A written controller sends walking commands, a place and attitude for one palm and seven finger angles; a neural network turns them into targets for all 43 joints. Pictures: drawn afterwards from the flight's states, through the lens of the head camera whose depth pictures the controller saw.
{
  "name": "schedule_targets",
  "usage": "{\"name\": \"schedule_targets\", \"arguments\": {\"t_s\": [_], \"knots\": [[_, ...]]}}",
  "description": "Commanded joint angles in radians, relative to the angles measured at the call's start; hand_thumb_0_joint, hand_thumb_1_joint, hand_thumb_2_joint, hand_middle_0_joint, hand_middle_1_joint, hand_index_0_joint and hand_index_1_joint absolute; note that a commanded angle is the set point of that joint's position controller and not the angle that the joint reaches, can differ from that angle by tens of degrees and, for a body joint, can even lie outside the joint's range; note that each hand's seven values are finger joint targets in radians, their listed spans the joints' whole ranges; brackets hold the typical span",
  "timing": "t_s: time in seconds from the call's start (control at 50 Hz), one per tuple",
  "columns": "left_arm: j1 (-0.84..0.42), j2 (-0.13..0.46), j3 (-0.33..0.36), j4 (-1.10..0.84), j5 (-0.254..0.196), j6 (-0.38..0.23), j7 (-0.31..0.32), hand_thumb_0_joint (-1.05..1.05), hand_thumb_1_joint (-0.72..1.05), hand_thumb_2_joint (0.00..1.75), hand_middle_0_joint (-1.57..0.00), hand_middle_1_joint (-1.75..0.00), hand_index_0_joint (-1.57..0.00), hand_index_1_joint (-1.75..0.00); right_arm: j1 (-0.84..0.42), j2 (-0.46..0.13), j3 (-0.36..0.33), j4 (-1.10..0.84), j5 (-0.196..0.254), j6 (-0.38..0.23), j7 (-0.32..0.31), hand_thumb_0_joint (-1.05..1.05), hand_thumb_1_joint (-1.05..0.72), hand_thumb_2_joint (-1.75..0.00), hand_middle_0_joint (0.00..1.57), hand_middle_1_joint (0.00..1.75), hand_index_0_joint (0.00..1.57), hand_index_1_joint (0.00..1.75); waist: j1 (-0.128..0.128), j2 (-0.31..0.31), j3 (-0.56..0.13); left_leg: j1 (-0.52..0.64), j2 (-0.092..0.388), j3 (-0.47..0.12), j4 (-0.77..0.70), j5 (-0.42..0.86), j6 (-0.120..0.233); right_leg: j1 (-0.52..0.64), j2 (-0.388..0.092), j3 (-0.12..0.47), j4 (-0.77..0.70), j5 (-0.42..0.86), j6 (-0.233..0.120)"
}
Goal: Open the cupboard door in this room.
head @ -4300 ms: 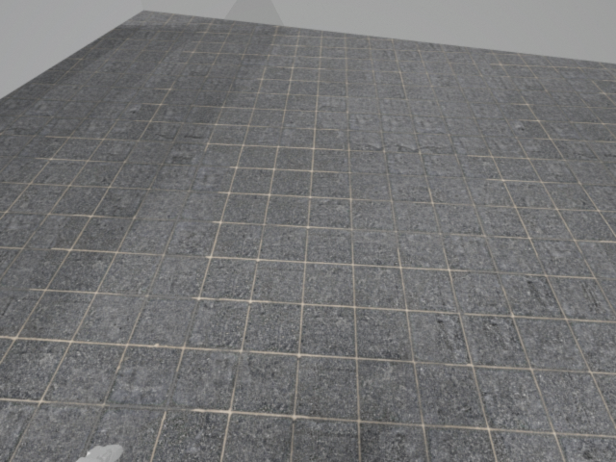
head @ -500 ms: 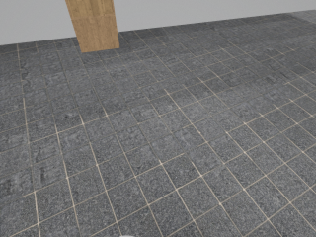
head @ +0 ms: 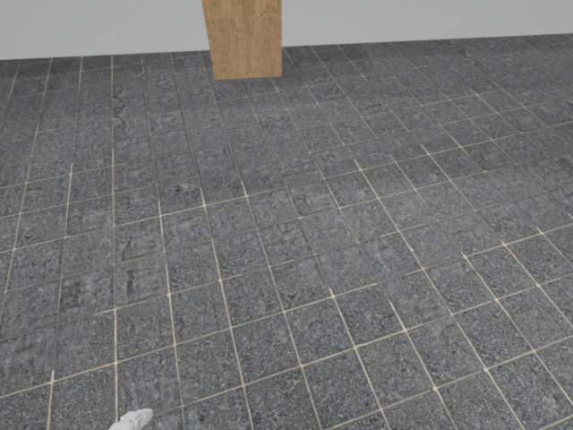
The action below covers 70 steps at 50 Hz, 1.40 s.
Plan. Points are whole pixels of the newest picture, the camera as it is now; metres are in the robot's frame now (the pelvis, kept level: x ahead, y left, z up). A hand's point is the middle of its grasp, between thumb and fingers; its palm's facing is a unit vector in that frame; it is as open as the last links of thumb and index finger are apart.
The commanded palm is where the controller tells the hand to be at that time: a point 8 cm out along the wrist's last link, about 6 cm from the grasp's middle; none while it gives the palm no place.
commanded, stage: turn or walk to find it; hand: left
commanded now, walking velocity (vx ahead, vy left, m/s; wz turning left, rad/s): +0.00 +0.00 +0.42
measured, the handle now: out of the picture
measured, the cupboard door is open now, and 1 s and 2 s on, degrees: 0 0 0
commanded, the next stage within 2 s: stand and wait in 0.82 s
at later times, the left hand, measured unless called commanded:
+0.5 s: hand out of the picture -0.05 +0.18 -0.18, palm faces +0.28 -0.93 -0.25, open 7.4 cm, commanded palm none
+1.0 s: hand out of the picture +0.01 +0.18 -0.15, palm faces +0.40 -0.87 -0.29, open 7.4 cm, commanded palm none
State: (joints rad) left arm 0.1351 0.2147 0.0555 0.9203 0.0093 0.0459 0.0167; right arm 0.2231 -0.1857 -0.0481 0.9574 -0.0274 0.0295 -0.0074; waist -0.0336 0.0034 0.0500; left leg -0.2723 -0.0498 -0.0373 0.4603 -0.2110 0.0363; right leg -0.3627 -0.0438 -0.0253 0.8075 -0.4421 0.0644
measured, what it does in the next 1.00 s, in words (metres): steps on the spot, turning left: right foot, then left foot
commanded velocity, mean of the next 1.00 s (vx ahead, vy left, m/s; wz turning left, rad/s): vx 0.00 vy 0.00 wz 0.34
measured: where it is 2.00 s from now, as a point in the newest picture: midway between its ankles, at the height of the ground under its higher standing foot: outside the picture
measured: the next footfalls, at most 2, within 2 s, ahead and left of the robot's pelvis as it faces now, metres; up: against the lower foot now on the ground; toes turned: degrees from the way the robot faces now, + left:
right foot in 0.08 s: +0.02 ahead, -0.12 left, +0.00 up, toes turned -1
left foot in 0.52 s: +0.00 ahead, +0.12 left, +0.00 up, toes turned +20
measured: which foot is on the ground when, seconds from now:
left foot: down 0.00-0.08, up 0.10-0.50, down 0.52-0.94, up 0.96-1.00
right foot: up 0.00-0.06, down 0.08-0.54, up 0.56-0.92, down 0.94-1.00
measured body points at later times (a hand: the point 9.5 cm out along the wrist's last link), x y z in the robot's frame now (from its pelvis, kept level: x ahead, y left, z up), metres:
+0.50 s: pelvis +0.00 -0.01 -0.01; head +0.04 +0.00 +0.44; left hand -0.06 +0.23 -0.16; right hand +0.15 -0.24 -0.15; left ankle -0.04 +0.11 -0.73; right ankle -0.02 -0.12 -0.74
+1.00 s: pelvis +0.00 -0.04 -0.01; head +0.03 -0.06 +0.44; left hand -0.01 +0.23 -0.13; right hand +0.15 -0.24 -0.17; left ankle -0.05 +0.10 -0.72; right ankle +0.05 -0.12 -0.74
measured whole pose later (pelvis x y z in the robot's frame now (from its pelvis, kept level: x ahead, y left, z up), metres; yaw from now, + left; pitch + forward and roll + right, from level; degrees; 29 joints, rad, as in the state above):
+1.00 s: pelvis +0.00 -0.04 -0.01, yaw +23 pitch -1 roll +2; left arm 0.19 0.18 0.03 0.92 0.02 0.00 0.02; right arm 0.21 -0.22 -0.06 0.98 -0.01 0.06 0.00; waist -0.01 0.05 0.04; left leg -0.32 -0.03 -0.05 0.71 -0.42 -0.01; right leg -0.27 -0.04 -0.08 0.60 -0.30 -0.02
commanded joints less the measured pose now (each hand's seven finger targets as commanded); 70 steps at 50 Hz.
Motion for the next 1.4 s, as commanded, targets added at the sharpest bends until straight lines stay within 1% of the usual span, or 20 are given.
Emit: {"name": "schedule_targets", "arguments": {"t_s": [0.0, 0.02, 0.06, 0.08, 0.18, 0.38, 0.44, 0.48, 0.5, 0.52, 0.64, 0.8, 0.88, 0.92, 0.94, 1.04, 1.24, 1.32, 1.36, 1.38], "knots": [[0.089, 0.074, 0.016, -0.060, -0.005, -0.031, 0.011, 0.00, 0.90, 0.90, -0.20, -0.30, -0.20, -0.30, 0.002, -0.204, -0.058, -0.068, 0.002, -0.011, -0.004, 0.00, -0.90, -0.90, 0.20, 0.30, 0.20, 0.30, 0.036, 0.128, -0.125, 0.081, 0.232, -0.270, -0.036, 0.405, 0.109, 0.113, 0.019, -0.012, -0.267, 0.120, -0.007], [0.122, 0.091, 0.019, -0.054, -0.003, -0.040, 0.014, 0.00, 0.90, 0.90, -0.20, -0.30, -0.20, -0.30, -0.005, -0.194, -0.057, -0.073, 0.009, -0.010, -0.001, 0.00, -0.90, -0.90, 0.20, 0.30, 0.20, 0.30, 0.052, 0.083, -0.139, 0.027, 0.192, -0.249, 0.011, 0.332, 0.067, 0.217, 0.003, -0.008, -0.415, 0.232, -0.010], [0.143, 0.226, 0.042, -0.054, 0.019, -0.055, 0.025, 0.00, 0.90, 0.90, -0.20, -0.30, -0.20, -0.30, 0.001, -0.097, -0.040, -0.109, 0.019, -0.013, 0.011, 0.00, -0.90, -0.90, 0.20, 0.30, 0.20, 0.30, 0.060, -0.280, -0.111, -0.295, -0.019, -0.011, 0.297, -0.245, -0.060, 0.389, -0.369, 0.335, -0.512, 0.423, -0.163], [0.153, 0.226, 0.047, -0.063, 0.010, -0.055, 0.026, 0.00, 0.90, 0.90, -0.20, -0.30, -0.20, -0.30, -0.028, -0.138, -0.053, -0.114, 0.005, 0.003, 0.004, 0.00, -0.90, -0.90, 0.20, 0.30, 0.20, 0.30, 0.076, -0.274, -0.110, -0.290, 0.006, -0.038, 0.485, -0.374, -0.065, 0.300, -0.438, 0.347, -0.513, 0.543, -0.230], [0.053, 0.127, 0.018, -0.075, 0.011, -0.063, 0.021, 0.00, 0.90, 0.90, -0.20, -0.30, -0.20, -0.30, -0.005, -0.123, -0.053, -0.044, 0.008, 0.027, 0.024, 0.00, -0.90, -0.90, 0.20, 0.30, 0.20, 0.30, 0.010, -0.145, -0.017, -0.295, 0.061, -0.009, 0.748, -0.167, -0.096, 0.224, -0.253, 0.058, -0.462, 0.633, -0.178], [0.200, 0.190, 0.035, -0.007, 0.024, -0.053, 0.019, 0.00, 0.90, 0.90, -0.20, -0.30, -0.20, -0.30, -0.157, -0.105, -0.019, -0.071, 0.016, 0.016, 0.024, 0.00, -0.90, -0.90, 0.20, 0.30, 0.20, 0.30, 0.085, -0.198, -0.063, -0.180, 0.073, 0.102, 0.348, -0.237, -0.095, 0.349, -0.288, -0.008, -0.374, 0.825, -0.198], [0.185, 0.211, 0.042, 0.003, 0.021, -0.046, 0.018, 0.00, 0.90, 0.90, -0.20, -0.30, -0.20, -0.30, -0.113, -0.111, -0.016, -0.064, 0.018, 0.004, 0.020, 0.00, -0.90, -0.90, 0.20, 0.30, 0.20, 0.30, 0.060, -0.199, -0.096, -0.054, 0.058, 0.139, 0.148, -0.150, -0.074, 0.327, -0.287, -0.042, -0.304, 0.823, -0.165], [0.163, 0.193, 0.039, 0.000, 0.006, -0.041, 0.012, 0.00, 0.90, 0.90, -0.20, -0.30, -0.20, -0.30, -0.032, -0.173, -0.029, -0.047, 0.011, -0.009, 0.020, 0.00, -0.90, -0.90, 0.20, 0.30, 0.20, 0.30, 0.007, -0.070, -0.135, 0.198, 0.111, 0.090, -0.072, 0.135, -0.041, 0.163, -0.241, -0.115, -0.114, 0.641, -0.086], [0.186, 0.133, 0.031, -0.032, -0.001, -0.035, 0.004, 0.00, 0.90, 0.90, -0.20, -0.30, -0.20, -0.30, 0.012, -0.277, -0.051, -0.048, 0.002, -0.017, 0.017, 0.00, -0.90, -0.90, 0.20, 0.30, 0.20, 0.30, -0.008, 0.225, -0.172, 0.370, 0.358, -0.220, -0.068, 0.490, 0.076, -0.103, -0.117, -0.162, 0.085, 0.117, -0.013], [0.137, 0.105, 0.012, -0.064, 0.008, -0.028, 0.008, 0.00, 0.90, 0.90, -0.20, -0.30, -0.20, -0.30, 0.062, -0.314, -0.060, -0.037, 0.012, -0.009, 0.011, 0.00, -0.90, -0.90, 0.20, 0.30, 0.20, 0.30, -0.029, 0.266, -0.161, 0.313, 0.469, -0.288, -0.086, 0.677, 0.179, -0.156, -0.075, -0.091, 0.217, -0.238, 0.001], [0.116, 0.108, 0.025, -0.016, 0.008, -0.012, -0.004, 0.00, 0.90, 0.90, -0.20, -0.30, -0.20, -0.30, -0.079, -0.217, -0.034, -0.075, 0.009, -0.021, -0.006, 0.00, -0.90, -0.90, 0.20, 0.30, 0.20, 0.30, 0.033, 0.145, -0.067, 0.119, 0.276, -0.116, -0.130, 0.383, 0.116, -0.126, -0.070, -0.010, 0.287, 0.023, 0.009], [0.060, 0.082, 0.016, -0.070, 0.004, -0.019, 0.000, 0.00, 0.90, 0.90, -0.20, -0.30, -0.20, -0.30, -0.035, -0.223, -0.051, -0.079, 0.000, -0.012, -0.001, 0.00, -0.90, -0.90, 0.20, 0.30, 0.20, 0.30, 0.009, 0.154, -0.071, 0.108, 0.271, -0.207, -0.105, 0.350, 0.136, -0.040, -0.019, -0.024, -0.010, -0.004, 0.009], [0.181, 0.087, 0.011, -0.030, 0.003, -0.043, 0.006, 0.00, 0.90, 0.90, -0.20, -0.30, -0.20, -0.30, -0.054, -0.191, -0.048, -0.075, 0.010, -0.012, 0.001, 0.00, -0.90, -0.90, 0.20, 0.30, 0.20, 0.30, 0.067, 0.109, -0.118, 0.015, 0.211, -0.172, 0.005, 0.266, 0.068, 0.213, -0.002, -0.039, -0.357, 0.239, -0.006], [0.190, 0.211, 0.026, -0.020, 0.021, -0.066, 0.017, 0.00, 0.90, 0.90, -0.20, -0.30, -0.20, -0.30, -0.016, -0.075, -0.022, -0.086, 0.022, -0.017, 0.008, 0.00, -0.90, -0.90, 0.20, 0.30, 0.20, 0.30, 0.059, -0.262, -0.108, -0.224, 0.019, 0.009, 0.248, -0.204, -0.053, 0.354, -0.324, 0.313, -0.506, 0.405, -0.126], [0.187, 0.230, 0.029, -0.034, 0.013, -0.064, 0.014, 0.00, 0.90, 0.90, -0.20, -0.30, -0.20, -0.30, -0.044, -0.118, -0.033, -0.093, 0.014, 0.004, 0.003, 0.00, -0.90, -0.90, 0.20, 0.30, 0.20, 0.30, 0.086, -0.301, -0.088, -0.181, 0.033, -0.034, 0.393, -0.361, -0.053, 0.198, -0.402, 0.367, -0.560, 0.340, -0.211], [0.066, 0.126, 0.003, -0.028, 0.011, -0.062, 0.014, 0.00, 0.90, 0.90, -0.20, -0.30, -0.20, -0.30, 0.027, -0.097, -0.029, 0.007, 0.009, 0.017, 0.010, 0.00, -0.90, -0.90, 0.20, 0.30, 0.20, 0.30, 0.023, -0.142, -0.010, -0.149, 0.068, -0.002, 0.553, -0.180, -0.064, 0.126, -0.226, 0.121, -0.532, 0.372, -0.191], [0.169, 0.167, 0.028, 0.067, 0.017, -0.054, 0.020, 0.00, 0.90, 0.90, -0.20, -0.30, -0.20, -0.30, -0.026, -0.071, -0.010, 0.028, 0.020, 0.004, 0.001, 0.00, -0.90, -0.90, 0.20, 0.30, 0.20, 0.30, 0.078, -0.156, -0.063, -0.077, 0.077, 0.067, 0.251, -0.246, -0.074, 0.269, -0.284, 0.114, -0.468, 0.564, -0.236], [0.126, 0.153, 0.028, 0.067, 0.005, -0.039, 0.019, 0.00, 0.90, 0.90, -0.20, -0.30, -0.20, -0.30, 0.054, -0.080, -0.008, 0.054, 0.018, -0.007, 0.000, 0.00, -0.90, -0.90, 0.20, 0.30, 0.20, 0.30, 0.026, -0.103, -0.075, 0.135, 0.089, 0.082, -0.034, -0.029, -0.055, 0.127, -0.244, 0.029, -0.369, 0.390, -0.139], [0.128, 0.071, 0.014, 0.027, -0.004, -0.026, 0.008, 0.00, 0.90, 0.90, -0.20, -0.30, -0.20, -0.30, 0.061, -0.199, -0.030, 0.032, 0.005, -0.015, -0.002, 0.00, -0.90, -0.90, 0.20, 0.30, 0.20, 0.30, 0.024, 0.240, -0.044, 0.162, 0.359, -0.264, -0.180, 0.108, 0.072, -0.085, -0.068, -0.118, -0.129, 0.062, -0.027], [0.074, 0.073, 0.008, 0.015, 0.006, -0.018, 0.008, 0.00, 0.90, 0.90, -0.20, -0.30, -0.20, -0.30, 0.044, -0.211, -0.035, 0.026, 0.004, -0.011, -0.004, 0.00, -0.90, -0.90, 0.20, 0.30, 0.20, 0.30, 0.004, 0.253, -0.012, 0.055, 0.408, -0.318, -0.252, 0.023, 0.133, -0.073, -0.043, -0.086, 0.030, -0.100, -0.024]]}}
